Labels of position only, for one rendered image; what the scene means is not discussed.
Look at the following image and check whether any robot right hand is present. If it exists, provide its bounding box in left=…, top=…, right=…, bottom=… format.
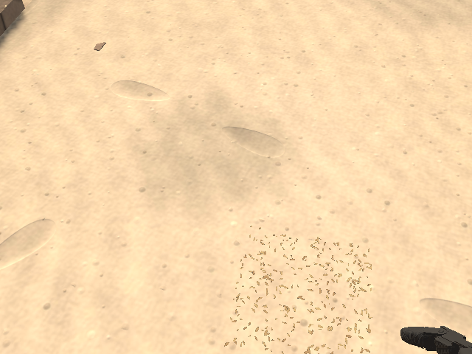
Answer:
left=400, top=326, right=472, bottom=354

